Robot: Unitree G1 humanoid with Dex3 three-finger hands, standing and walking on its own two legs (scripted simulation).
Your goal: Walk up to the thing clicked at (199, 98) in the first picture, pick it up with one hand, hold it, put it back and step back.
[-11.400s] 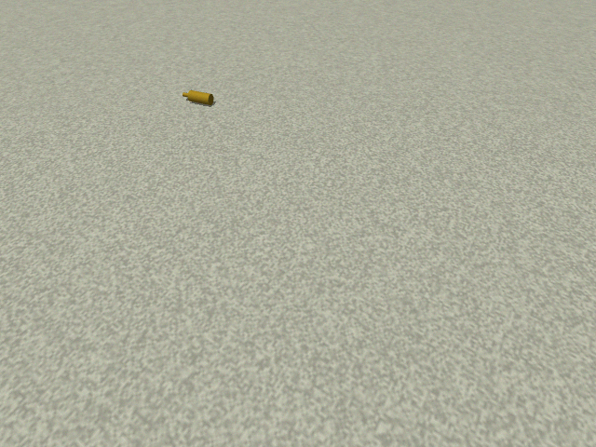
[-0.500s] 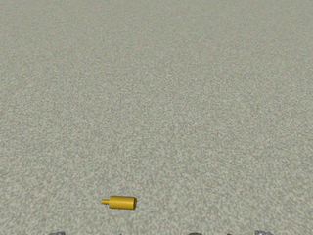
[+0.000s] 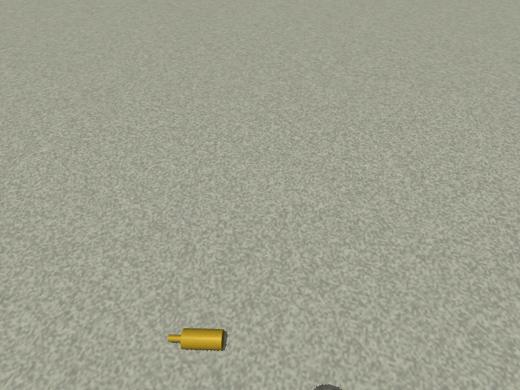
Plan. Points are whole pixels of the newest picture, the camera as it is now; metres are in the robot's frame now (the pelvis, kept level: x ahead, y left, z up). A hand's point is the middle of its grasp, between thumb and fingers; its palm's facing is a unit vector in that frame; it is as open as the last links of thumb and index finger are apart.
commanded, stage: walk up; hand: left
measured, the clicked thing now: (195, 338) +0.42 +0.26 -0.75
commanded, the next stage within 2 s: stand in 0.28 s
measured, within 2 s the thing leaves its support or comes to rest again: neither
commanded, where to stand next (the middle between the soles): +0.03 +0.01 m, yaw -1 degrees
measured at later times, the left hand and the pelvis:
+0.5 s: hand out of the picture +0.09 +0.25 -0.15, palm faces -0.03 -0.94 -0.35, open 7.4 cm; pelvis -0.01 +0.00 +0.00, yaw +0 degrees
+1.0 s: hand out of the picture +0.06 +0.25 -0.15, palm faces -0.04 -0.94 -0.34, open 7.4 cm; pelvis -0.01 -0.01 +0.00, yaw +0 degrees
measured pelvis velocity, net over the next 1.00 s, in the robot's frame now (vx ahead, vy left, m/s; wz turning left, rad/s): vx -0.01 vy -0.01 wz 0.00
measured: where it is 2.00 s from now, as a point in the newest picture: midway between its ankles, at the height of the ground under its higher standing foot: outside the picture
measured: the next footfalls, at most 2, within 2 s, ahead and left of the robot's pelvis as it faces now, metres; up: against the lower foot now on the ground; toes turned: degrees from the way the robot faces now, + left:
right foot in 2.00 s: -0.16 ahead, -0.10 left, +0.00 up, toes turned -2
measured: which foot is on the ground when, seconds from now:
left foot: down 0.00-1.00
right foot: down 0.00-1.00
